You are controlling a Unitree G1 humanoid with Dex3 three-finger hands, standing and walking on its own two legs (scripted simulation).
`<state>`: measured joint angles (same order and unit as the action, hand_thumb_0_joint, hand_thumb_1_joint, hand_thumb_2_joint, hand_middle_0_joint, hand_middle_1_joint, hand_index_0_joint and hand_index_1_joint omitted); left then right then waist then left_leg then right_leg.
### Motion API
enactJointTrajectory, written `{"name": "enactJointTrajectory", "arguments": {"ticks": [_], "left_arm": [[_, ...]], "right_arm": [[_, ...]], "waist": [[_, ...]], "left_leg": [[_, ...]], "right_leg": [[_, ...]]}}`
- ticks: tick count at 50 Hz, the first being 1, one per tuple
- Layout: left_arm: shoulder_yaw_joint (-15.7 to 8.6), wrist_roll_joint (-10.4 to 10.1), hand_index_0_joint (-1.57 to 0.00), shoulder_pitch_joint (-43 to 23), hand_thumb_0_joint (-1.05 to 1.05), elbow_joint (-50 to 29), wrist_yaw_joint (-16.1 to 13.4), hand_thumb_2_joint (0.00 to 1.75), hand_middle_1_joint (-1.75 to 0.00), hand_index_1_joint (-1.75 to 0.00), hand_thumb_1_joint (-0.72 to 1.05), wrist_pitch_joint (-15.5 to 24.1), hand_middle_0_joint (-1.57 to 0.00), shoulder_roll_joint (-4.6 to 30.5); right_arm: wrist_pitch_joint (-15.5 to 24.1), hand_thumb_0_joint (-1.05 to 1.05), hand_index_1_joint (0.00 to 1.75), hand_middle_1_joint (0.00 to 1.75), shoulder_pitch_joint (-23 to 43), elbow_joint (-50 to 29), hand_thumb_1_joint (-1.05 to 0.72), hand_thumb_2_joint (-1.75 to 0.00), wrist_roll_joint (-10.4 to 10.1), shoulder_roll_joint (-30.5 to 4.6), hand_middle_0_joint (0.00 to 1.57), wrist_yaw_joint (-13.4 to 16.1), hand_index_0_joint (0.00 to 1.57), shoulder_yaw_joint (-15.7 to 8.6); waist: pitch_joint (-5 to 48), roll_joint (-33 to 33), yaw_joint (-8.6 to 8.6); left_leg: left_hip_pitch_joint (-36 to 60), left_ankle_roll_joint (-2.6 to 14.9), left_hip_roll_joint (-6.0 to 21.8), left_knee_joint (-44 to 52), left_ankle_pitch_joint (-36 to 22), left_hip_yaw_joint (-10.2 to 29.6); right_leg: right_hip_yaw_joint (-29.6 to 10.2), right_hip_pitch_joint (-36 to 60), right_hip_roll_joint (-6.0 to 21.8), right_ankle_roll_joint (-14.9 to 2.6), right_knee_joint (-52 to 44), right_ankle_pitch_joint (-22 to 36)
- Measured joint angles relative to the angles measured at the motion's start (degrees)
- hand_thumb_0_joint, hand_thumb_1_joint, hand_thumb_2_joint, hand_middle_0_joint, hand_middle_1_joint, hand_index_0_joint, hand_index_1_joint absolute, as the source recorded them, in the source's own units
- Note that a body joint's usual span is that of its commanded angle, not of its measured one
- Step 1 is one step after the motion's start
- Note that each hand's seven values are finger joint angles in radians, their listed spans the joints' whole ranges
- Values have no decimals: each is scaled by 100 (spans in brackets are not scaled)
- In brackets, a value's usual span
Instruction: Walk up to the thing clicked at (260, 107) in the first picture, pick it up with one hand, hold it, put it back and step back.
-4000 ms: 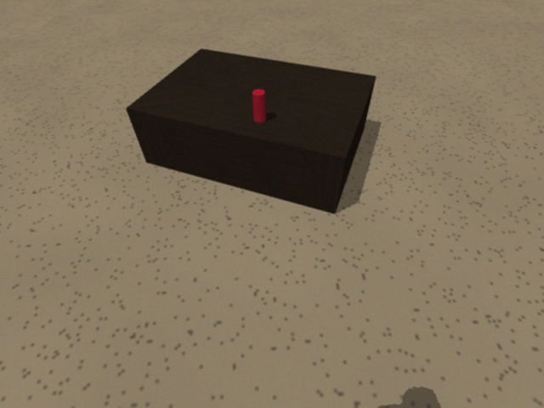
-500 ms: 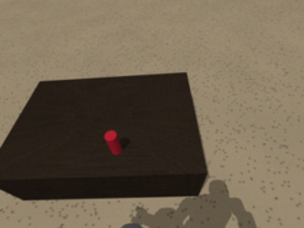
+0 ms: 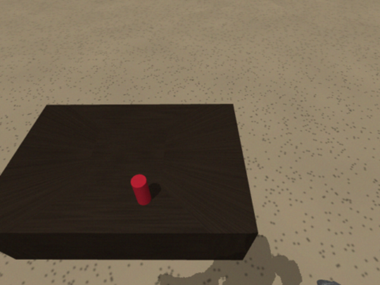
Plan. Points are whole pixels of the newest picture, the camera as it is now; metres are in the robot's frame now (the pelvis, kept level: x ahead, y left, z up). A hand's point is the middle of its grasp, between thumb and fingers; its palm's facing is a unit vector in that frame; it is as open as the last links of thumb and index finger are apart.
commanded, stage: walk up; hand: left
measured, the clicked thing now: (141, 190) +0.52 +0.24 -0.34
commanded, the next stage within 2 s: stand in 0.88 s
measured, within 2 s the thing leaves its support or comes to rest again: neither
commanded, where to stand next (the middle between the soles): +0.07 -0.02 m, yaw +1 degrees
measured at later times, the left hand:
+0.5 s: hand out of the picture +0.09 +0.24 -0.15, palm faces -0.02 -0.95 -0.32, open 7.4 cm
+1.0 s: hand out of the picture +0.11 +0.24 -0.15, palm faces -0.02 -0.94 -0.33, open 7.4 cm
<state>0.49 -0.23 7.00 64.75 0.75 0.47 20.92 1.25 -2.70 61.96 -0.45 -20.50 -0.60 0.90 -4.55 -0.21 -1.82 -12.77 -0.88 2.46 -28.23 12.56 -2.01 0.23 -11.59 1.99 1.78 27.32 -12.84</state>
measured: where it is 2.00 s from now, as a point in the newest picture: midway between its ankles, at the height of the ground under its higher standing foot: outside the picture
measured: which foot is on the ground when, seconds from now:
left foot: down 0.00-1.00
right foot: down 0.00-1.00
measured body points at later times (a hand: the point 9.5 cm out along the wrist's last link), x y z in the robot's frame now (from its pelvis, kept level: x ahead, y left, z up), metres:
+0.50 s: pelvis +0.01 -0.01 +0.01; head +0.02 -0.01 +0.46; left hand +0.09 +0.29 -0.12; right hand +0.08 -0.31 -0.12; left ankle +0.03 +0.13 -0.74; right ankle +0.02 -0.14 -0.74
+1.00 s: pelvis +0.02 -0.01 +0.01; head +0.03 -0.01 +0.46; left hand +0.11 +0.29 -0.12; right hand +0.10 -0.31 -0.12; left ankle +0.03 +0.13 -0.74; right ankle +0.02 -0.14 -0.74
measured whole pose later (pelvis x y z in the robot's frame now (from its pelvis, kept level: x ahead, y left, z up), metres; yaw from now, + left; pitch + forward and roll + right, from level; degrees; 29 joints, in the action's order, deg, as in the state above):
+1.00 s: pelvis +0.02 -0.01 +0.01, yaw +0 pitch -2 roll +0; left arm -0.6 0.7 4.3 65.9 0.6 0.3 19.5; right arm 0.6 -4.2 65.8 0.7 -19.8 -0.4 -0.1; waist -2.9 0.1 0.2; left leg -7.5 -1.9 2.8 -18.6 9.2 -2.2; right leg 0.4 -6.9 1.4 1.2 18.8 -10.0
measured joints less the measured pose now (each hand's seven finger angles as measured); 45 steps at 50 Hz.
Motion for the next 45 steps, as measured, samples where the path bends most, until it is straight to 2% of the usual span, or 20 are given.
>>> {"name": "enactJointTrajectory", "arguments": {"ticks": [10,29,45], "left_arm": [[-53,48,-20,-270,1,251,5,90,-30,-30,90,12,-20,-127],[-160,89,-20,-366,1,223,22,90,-30,-30,90,-51,-20,-163],[-156,93,-20,-322,1,168,6,90,-30,-30,90,-63,-20,-170]], "right_arm": [[-43,1,30,30,188,348,-91,-89,24,-5,20,-11,21,-50],[-58,1,30,30,-294,574,-91,-90,89,24,20,11,20,-85],[-49,1,30,30,-209,460,-91,-89,98,69,20,28,20,-97]], "waist": [[97,123,50],[129,23,235],[166,30,209]], "left_leg": [[343,-68,32,679,-344,8],[435,-95,54,916,-411,-21],[491,-90,42,922,-338,-26]], "right_leg": [[33,314,-47,-49,-612,300],[13,380,-73,-68,-822,364],[12,439,-60,-57,-832,294]]}}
